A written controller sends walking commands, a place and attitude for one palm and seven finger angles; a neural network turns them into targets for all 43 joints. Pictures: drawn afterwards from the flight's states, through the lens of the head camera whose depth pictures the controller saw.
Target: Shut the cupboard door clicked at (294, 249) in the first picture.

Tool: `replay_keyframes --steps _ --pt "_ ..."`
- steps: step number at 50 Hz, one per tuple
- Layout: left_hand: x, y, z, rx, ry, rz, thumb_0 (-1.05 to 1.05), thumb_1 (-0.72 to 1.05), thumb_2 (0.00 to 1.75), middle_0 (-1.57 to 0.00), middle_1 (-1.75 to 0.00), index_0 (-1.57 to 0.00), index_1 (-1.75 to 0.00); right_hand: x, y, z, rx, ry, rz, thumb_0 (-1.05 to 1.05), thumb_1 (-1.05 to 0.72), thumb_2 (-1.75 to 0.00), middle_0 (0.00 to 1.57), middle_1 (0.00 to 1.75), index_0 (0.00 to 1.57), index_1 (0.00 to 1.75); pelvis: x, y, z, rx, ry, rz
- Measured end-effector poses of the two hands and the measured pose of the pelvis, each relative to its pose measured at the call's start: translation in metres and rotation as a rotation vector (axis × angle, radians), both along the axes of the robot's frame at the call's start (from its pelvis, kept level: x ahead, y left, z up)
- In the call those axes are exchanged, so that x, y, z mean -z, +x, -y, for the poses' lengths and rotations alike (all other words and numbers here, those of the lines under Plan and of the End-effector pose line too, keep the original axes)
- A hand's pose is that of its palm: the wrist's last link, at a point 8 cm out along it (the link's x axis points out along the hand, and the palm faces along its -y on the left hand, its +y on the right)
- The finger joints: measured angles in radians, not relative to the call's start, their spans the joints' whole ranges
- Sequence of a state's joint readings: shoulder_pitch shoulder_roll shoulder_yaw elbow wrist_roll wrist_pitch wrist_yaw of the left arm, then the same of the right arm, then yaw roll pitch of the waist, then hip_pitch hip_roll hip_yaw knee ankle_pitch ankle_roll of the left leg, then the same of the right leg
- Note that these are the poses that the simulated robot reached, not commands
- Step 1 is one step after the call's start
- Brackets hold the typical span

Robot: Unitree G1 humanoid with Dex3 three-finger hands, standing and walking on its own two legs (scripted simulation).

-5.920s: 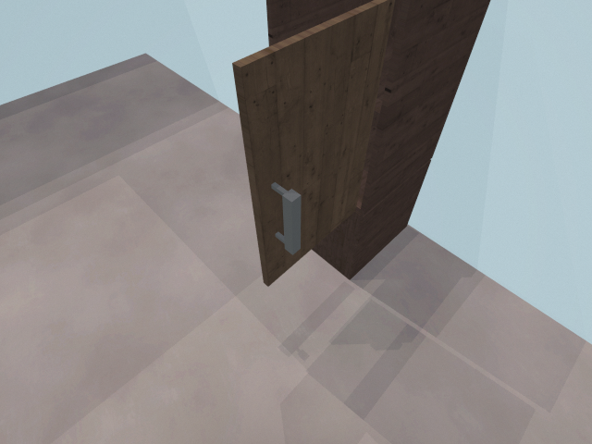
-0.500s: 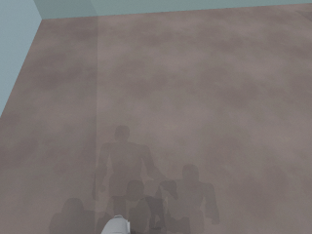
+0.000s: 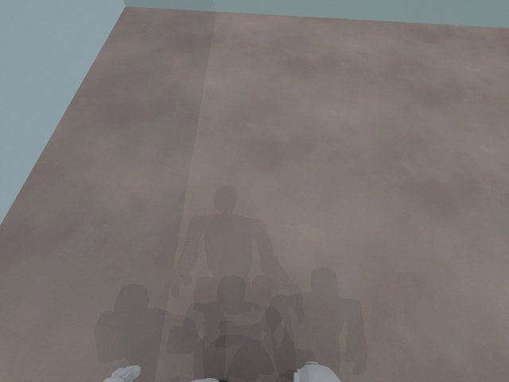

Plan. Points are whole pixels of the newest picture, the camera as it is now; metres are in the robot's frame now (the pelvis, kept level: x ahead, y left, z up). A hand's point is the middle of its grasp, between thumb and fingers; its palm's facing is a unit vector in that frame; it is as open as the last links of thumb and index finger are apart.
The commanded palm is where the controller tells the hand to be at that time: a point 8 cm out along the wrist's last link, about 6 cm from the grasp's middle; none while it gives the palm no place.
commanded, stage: walk to a spot facing it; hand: left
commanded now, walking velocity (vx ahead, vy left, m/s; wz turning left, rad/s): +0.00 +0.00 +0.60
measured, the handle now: out of the picture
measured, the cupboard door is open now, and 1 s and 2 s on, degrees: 92 92 92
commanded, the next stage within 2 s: none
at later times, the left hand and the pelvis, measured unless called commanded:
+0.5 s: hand out of the picture +0.02 +0.14 -0.17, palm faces +0.35 -0.90 -0.26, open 7.3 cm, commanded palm none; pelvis +0.05 -0.07 +0.00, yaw +21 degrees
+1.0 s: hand out of the picture +0.05 +0.14 -0.16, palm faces +0.59 -0.75 -0.29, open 7.4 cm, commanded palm none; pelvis +0.08 -0.10 -0.01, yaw +38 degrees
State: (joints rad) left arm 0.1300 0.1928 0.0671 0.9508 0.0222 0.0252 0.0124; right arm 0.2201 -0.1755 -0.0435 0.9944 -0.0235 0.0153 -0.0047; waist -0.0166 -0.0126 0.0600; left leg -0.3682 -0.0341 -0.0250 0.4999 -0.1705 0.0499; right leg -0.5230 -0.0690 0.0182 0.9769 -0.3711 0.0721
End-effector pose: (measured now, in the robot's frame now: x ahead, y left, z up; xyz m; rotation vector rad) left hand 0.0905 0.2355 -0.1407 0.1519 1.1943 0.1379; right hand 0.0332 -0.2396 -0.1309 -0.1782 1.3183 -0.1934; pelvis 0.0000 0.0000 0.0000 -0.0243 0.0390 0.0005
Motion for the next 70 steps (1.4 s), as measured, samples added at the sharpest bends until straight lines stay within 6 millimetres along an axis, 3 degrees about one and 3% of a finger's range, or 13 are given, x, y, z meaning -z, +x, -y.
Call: replay_keyframes --steps 7,11,16,20,27,30,34,41,47,51,55,59,70 --pt "-0.015 0.043 0.023 -0.029 0.065 0.125 0.0 0.91 0.9 -0.19 -0.3 -0.2 -0.3 0.014 0.016 0.049 -0.022 0.006 -0.04 0.01 -0.91 -0.89 0.2 0.3 0.21 0.3 0.008 0.017 0.041 -0.095 0.025 -0.021" --pt "-0.025 0.034 0.037 -0.066 0.096 0.126 0.0 0.91 0.9 -0.2 -0.3 -0.2 -0.3 0.015 0.044 0.074 -0.068 0.004 -0.038 0.01 -0.91 -0.89 0.2 0.29 0.2 0.3 0.004 0.025 0.057 -0.153 0.046 -0.003" --pt "-0.029 0.001 0.051 -0.153 0.086 0.069 0.0 0.91 0.9 -0.2 -0.3 -0.2 -0.3 0.004 0.096 0.085 -0.167 0.003 -0.001 0.01 -0.91 -0.9 0.2 0.29 0.2 0.3 -0.005 0.037 0.069 -0.233 0.078 0.01" --pt "-0.023 -0.038 0.058 -0.244 0.069 0.004 0.0 0.91 0.9 -0.2 -0.3 -0.2 -0.3 -0.001 0.145 0.076 -0.275 0.001 0.039 0.01 -0.91 -0.9 0.2 0.29 0.2 0.3 -0.006 0.042 0.072 -0.295 0.085 0.013" --pt "0.001 -0.12 0.052 -0.416 0.043 -0.14 0.0 0.91 0.9 -0.2 -0.3 -0.2 -0.3 -0.008 0.231 0.021 -0.485 -0.004 0.167 0.01 -0.91 -0.9 0.2 0.29 0.2 0.3 0.007 0.048 0.06 -0.396 0.07 0.014" --pt "0.016 -0.146 0.042 -0.473 0.036 -0.191 0.0 0.91 0.9 -0.2 -0.3 -0.2 -0.3 -0.008 0.256 -0.005 -0.556 -0.005 0.252 0.01 -0.91 -0.9 0.2 0.29 0.2 0.3 0.019 0.047 0.052 -0.438 0.054 0.017" --pt "0.013 -0.148 0.031 -0.535 0.057 -0.178 0.01 0.91 0.9 -0.2 -0.3 -0.2 -0.3 -0.014 0.257 -0.02 -0.616 -0.009 0.254 0.0 -0.91 -0.89 0.2 0.29 0.2 0.3 0.014 0.047 0.053 -0.481 0.045 0.028" --pt "-0.008 -0.115 0.029 -0.567 0.078 -0.042 0.0 0.91 0.9 -0.19 -0.3 -0.19 -0.3 -0.01 0.242 -0.016 -0.652 0.017 0.157 0.0 -0.91 -0.89 0.2 0.29 0.21 0.3 0.003 0.053 0.065 -0.551 0.024 0.025" --pt "-0.016 -0.085 0.049 -0.59 0.11 0.033 0.0 0.91 0.9 -0.19 -0.3 -0.2 -0.3 0.009 0.243 0.009 -0.654 0.041 0.078 0.01 -0.91 -0.89 0.21 0.3 0.21 0.3 0.008 0.07 0.089 -0.627 0.026 0.009" --pt "-0.019 -0.081 0.074 -0.623 0.129 0.047 0.0 0.91 0.9 -0.2 -0.3 -0.2 -0.3 0.021 0.256 0.025 -0.668 0.039 0.037 0.01 -0.91 -0.89 0.2 0.3 0.21 0.3 0.011 0.078 0.103 -0.685 0.044 0.011" --pt "-0.022 -0.091 0.102 -0.681 0.094 0.016 0.0 0.91 0.9 -0.2 -0.3 -0.2 -0.3 0.013 0.269 0.027 -0.711 0.032 0.013 0.01 -0.91 -0.89 0.2 0.29 0.2 0.3 0.002 0.085 0.108 -0.748 0.065 0.013" --pt "-0.018 -0.106 0.123 -0.756 0.055 -0.004 0.0 0.91 0.9 -0.2 -0.3 -0.2 -0.3 0.004 0.283 0.014 -0.78 0.025 0.008 0.01 -0.91 -0.9 0.2 0.29 0.2 0.3 -0.003 0.09 0.11 -0.812 0.077 0.003" --pt "0.018 -0.197 0.141 -0.979 0.009 -0.117 0.0 0.91 0.9 -0.2 -0.3 -0.2 -0.3 -0.006 0.318 -0.075 -1.025 0.029 0.175 0.01 -0.91 -0.9 0.2 0.29 0.2 0.3 0.016 0.078 0.099 -0.957 0.048 0.004"
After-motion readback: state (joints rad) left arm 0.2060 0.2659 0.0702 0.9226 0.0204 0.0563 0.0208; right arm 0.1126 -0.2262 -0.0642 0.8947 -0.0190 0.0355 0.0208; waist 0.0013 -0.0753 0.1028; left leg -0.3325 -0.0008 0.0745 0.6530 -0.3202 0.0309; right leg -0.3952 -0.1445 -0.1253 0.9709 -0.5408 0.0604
